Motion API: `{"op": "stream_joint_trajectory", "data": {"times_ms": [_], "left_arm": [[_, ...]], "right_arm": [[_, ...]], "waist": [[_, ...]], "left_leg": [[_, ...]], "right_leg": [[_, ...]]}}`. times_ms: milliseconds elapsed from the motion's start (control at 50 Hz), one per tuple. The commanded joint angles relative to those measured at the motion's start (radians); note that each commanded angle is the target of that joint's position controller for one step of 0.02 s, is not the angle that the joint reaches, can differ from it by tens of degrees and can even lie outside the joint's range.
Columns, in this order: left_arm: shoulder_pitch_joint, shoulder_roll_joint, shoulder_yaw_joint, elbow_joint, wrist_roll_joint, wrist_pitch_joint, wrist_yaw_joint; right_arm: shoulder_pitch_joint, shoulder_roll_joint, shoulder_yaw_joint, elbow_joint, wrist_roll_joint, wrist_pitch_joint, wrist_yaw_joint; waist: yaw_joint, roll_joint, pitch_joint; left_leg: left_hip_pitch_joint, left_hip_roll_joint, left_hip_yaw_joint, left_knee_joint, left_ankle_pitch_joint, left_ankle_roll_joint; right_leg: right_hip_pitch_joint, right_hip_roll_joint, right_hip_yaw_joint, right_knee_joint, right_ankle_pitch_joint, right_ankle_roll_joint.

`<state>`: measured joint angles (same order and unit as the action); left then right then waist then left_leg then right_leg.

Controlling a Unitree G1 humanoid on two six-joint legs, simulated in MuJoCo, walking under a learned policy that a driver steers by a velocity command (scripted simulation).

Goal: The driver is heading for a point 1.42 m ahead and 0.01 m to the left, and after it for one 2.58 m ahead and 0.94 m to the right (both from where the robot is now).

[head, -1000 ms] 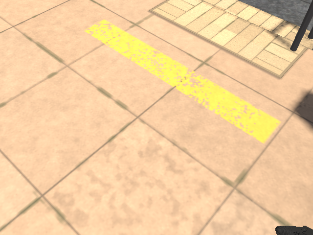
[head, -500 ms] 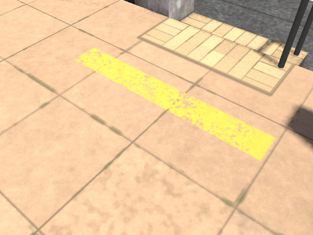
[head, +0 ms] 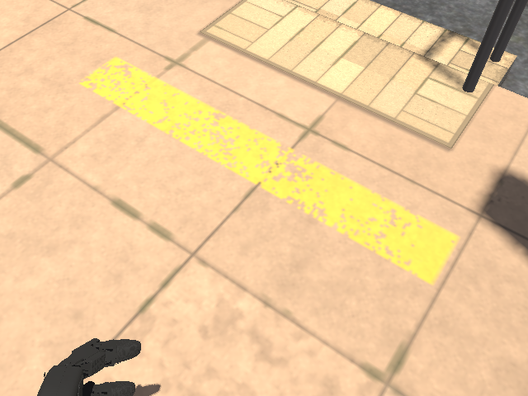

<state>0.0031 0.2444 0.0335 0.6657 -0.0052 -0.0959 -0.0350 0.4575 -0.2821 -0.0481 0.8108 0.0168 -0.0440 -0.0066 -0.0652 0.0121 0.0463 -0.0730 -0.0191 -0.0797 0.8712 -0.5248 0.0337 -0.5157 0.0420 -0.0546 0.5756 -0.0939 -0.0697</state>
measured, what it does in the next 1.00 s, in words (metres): walks ahead: left foot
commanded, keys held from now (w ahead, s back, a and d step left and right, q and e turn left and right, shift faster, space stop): w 1.00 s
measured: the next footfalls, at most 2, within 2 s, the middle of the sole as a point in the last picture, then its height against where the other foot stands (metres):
left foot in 0.48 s outside the picture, level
right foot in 1.04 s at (280, 286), level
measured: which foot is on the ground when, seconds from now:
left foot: up 0.00-0.46, down 0.48-1.00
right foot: down 0.00-0.48, up 0.50-1.00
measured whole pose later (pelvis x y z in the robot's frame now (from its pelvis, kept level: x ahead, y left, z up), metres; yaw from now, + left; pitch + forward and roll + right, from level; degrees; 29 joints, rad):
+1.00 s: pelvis +0.51 +0.06 +0.02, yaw -1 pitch +2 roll +1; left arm 0.02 0.25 0.02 0.70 -0.01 -0.08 -0.06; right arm 0.42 -0.29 -0.04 0.84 0.01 -0.05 0.00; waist -0.09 -0.04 0.02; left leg 0.09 -0.04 0.03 0.23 -0.36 0.03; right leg -0.56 -0.04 -0.01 0.52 0.00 -0.04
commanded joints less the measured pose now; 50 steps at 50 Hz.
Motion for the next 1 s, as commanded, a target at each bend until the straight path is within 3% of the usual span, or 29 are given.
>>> {"op": "stream_joint_trajectory", "data": {"times_ms": [20, 40, 60, 80, 140, 220, 280, 340, 400, 440, 460, 480, 500, 520, 540, 560, 580, 600, 660, 700, 800, 900, 960, 1000], "left_arm": [[0.307, 0.149, 0.052, 0.026, -0.007, 0.005, 0.019], [0.249, 0.137, 0.045, 0.021, -0.004, 0.006, 0.019], [0.212, 0.12, 0.04, 0.019, 0.008, 0.003, 0.016], [0.194, 0.103, 0.033, 0.017, 0.02, -0.003, 0.015], [0.186, 0.108, 0.035, 0.046, 0.002, -0.023, 0.013], [0.229, 0.155, 0.045, 0.079, -0.002, -0.019, 0.024], [0.279, 0.187, 0.049, 0.1, -0.012, -0.01, 0.026], [0.334, 0.207, 0.052, 0.126, -0.021, 0.004, 0.023], [0.35, 0.218, 0.054, 0.146, -0.021, 0.018, 0.024], [0.329, 0.224, 0.054, 0.152, -0.02, 0.029, 0.024], [0.33, 0.197, 0.044, 0.151, -0.012, 0.033, 0.024], [0.331, 0.138, 0.02, 0.121, 0.011, 0.032, 0.027], [0.443, 0.045, -0.008, 0.099, -0.001, 0.009, 0.023], [0.41, 0.144, 0.013, 0.117, -0.019, -0.006, 0.019], [0.326, 0.193, 0.028, 0.096, -0.037, -0.012, 0.016], [0.273, 0.178, 0.025, 0.084, -0.028, -0.011, 0.021], [0.241, 0.166, 0.026, 0.076, -0.012, -0.008, 0.024], [0.252, 0.156, 0.029, 0.076, -0.008, 0.0, 0.023], [0.275, 0.12, 0.025, 0.085, -0.004, 0.025, 0.027], [0.216, 0.111, 0.024, 0.064, 0.003, 0.031, 0.03], [0.068, 0.084, 0.015, 0.023, 0.0, 0.019, 0.018], [-0.077, 0.078, 0.008, -0.031, -0.009, 0.003, -0.008], [-0.097, 0.09, 0.01, -0.052, -0.01, -0.006, -0.027], [-0.027, 0.12, 0.023, -0.038, -0.007, -0.008, -0.027]], "right_arm": [[-0.076, -0.147, -0.024, -0.137, 0.036, -0.047, 0.012], [-0.129, -0.134, -0.019, -0.15, 0.024, -0.053, 0.008], [-0.144, -0.127, -0.024, -0.15, 0.006, -0.053, 0.005], [-0.119, -0.119, -0.027, -0.142, 0.006, -0.045, 0.006], [-0.1, -0.077, -0.018, -0.133, -0.001, -0.018, -0.001], [-0.248, -0.058, -0.005, -0.179, -0.013, -0.02, -0.004], [-0.352, -0.044, 0.004, -0.204, -0.007, -0.03, 0.006], [-0.43, -0.057, 0.003, -0.236, 0.004, -0.037, 0.021], [-0.441, -0.082, -0.005, -0.255, 0.004, -0.043, 0.036], [-0.351, -0.104, -0.016, -0.236, 0.002, -0.048, 0.038], [-0.218, -0.145, -0.039, -0.195, -0.003, -0.049, 0.032], [-0.039, -0.223, -0.061, -0.166, -0.013, -0.047, 0.021], [0.006, -0.308, -0.076, -0.158, -0.027, -0.043, 0.026], [0.006, -0.205, -0.052, -0.163, -0.017, -0.046, 0.033], [-0.054, -0.161, -0.036, -0.168, -0.016, -0.049, 0.033], [-0.114, -0.144, -0.029, -0.175, -0.017, -0.049, 0.034], [-0.157, -0.124, -0.023, -0.174, -0.019, -0.049, 0.037], [-0.178, -0.111, -0.018, -0.175, -0.026, -0.053, 0.037], [-0.171, -0.113, -0.021, -0.151, -0.017, -0.068, 0.037], [-0.146, -0.131, -0.027, -0.129, -0.016, -0.068, 0.03], [-0.096, -0.146, -0.028, -0.083, -0.011, -0.053, 0.012], [-0.02, -0.164, -0.032, -0.025, -0.005, -0.033, 0.006], [-0.017, -0.176, -0.037, -0.003, 0.001, -0.018, -0.002], [-0.04, -0.193, -0.042, 0.0, 0.0, -0.01, -0.008]], "waist": [[0.169, -0.15, -0.219], [0.133, -0.058, -0.14], [0.1, -0.042, -0.095], [0.063, -0.06, -0.082], [0.026, -0.087, -0.05], [0.067, -0.063, -0.005], [0.114, -0.05, -0.001], [0.147, -0.056, 0.012], [0.137, -0.073, 0.011], [0.076, -0.086, -0.027], [0.017, -0.059, -0.11], [-0.048, 0.068, -0.267], [0.003, 0.355, -0.363], [-0.027, 0.237, -0.355], [-0.021, 0.151, -0.228], [0.002, 0.07, -0.162], [0.023, 0.044, -0.105], [0.05, 0.067, -0.097], [0.076, 0.07, -0.083], [0.066, 0.049, -0.053], [0.019, 0.053, -0.005], [-0.03, 0.047, 0.044], [-0.013, 0.058, 0.042], [0.035, 0.085, -0.013]], "left_leg": [[-0.666, 0.045, -0.058, 0.49, 0.09, 0.008], [-0.633, 0.094, -0.031, 0.44, 0.171, 0.009], [-0.595, 0.121, -0.022, 0.393, 0.221, 0.003], [-0.536, 0.144, -0.028, 0.369, 0.251, 0.0], [-0.503, 0.166, -0.002, 0.268, 0.273, -0.033], [-0.559, 0.174, 0.018, 0.03, 0.464, -0.064], [-0.526, 0.143, 0.042, -0.157, 0.575, -0.067], [-0.516, 0.125, 0.046, -0.252, 0.575, -0.058], [-0.487, 0.106, 0.05, -0.314, 0.474, -0.017], [-0.359, 0.076, 0.084, -0.366, 0.419, 0.02], [-0.177, 0.05, 0.105, -0.375, 0.41, 0.046], [0.102, 0.21, -0.07, -0.357, 0.469, 0.104], [0.396, 0.405, -0.546, -0.499, 0.256, 0.26], [0.388, 0.408, -0.659, -0.583, 0.118, 0.262], [0.29, 0.382, -0.515, -0.579, 0.147, 0.222], [0.173, 0.341, -0.398, -0.585, 0.26, 0.201], [0.081, 0.299, -0.316, -0.609, 0.37, 0.192], [0.025, 0.273, -0.259, -0.636, 0.443, 0.184], [-0.026, 0.241, -0.157, -0.69, 0.588, 0.195], [-0.016, 0.24, -0.114, -0.713, 0.649, 0.199], [-0.003, 0.2, -0.013, -0.743, 0.621, 0.16], [0.103, 0.242, -0.012, -0.716, 0.602, 0.164], [0.185, 0.279, -0.023, -0.655, 0.695, 0.151], [0.201, 0.272, -0.01, -0.563, 0.933, 0.13]], "right_leg": [[0.729, -0.372, 0.631, -0.301, -0.338, -0.216], [0.575, -0.333, 0.529, -0.331, -0.231, -0.193], [0.463, -0.293, 0.457, -0.356, -0.138, -0.183], [0.385, -0.263, 0.401, -0.388, -0.084, -0.181], [0.27, -0.236, 0.29, -0.45, -0.011, -0.199], [0.271, -0.213, 0.201, -0.474, 0.039, -0.187], [0.315, -0.209, 0.164, -0.456, 0.025, -0.161], [0.383, -0.245, 0.176, -0.419, -0.014, -0.15], [0.46, -0.286, 0.201, -0.363, -0.009, -0.126], [0.481, -0.275, 0.186, -0.258, 0.113, -0.094], [0.451, -0.219, 0.141, -0.084, 0.248, -0.069], [0.288, -0.15, 0.074, 0.239, 0.097, -0.024], [-0.106, 0.021, 0.056, 0.566, -0.412, 0.045], [-0.223, -0.015, 0.181, 0.696, -0.467, 0.041], [-0.278, -0.066, 0.172, 0.716, -0.385, 0.027], [-0.252, -0.113, 0.144, 0.68, -0.295, 0.027], [-0.227, -0.14, 0.137, 0.618, -0.234, 0.033], [-0.172, -0.163, 0.141, 0.58, -0.186, 0.038], [-0.134, -0.163, 0.124, 0.513, -0.122, 0.064], [-0.188, -0.166, 0.12, 0.434, -0.048, 0.082], [-0.176, -0.146, 0.093, 0.153, 0.175, 0.089], [-0.183, -0.114, 0.069, -0.01, 0.183, 0.068], [-0.172, -0.099, 0.066, -0.06, 0.087, 0.032], [-0.037, -0.055, 0.031, -0.077, 0.018, 0.0]]}}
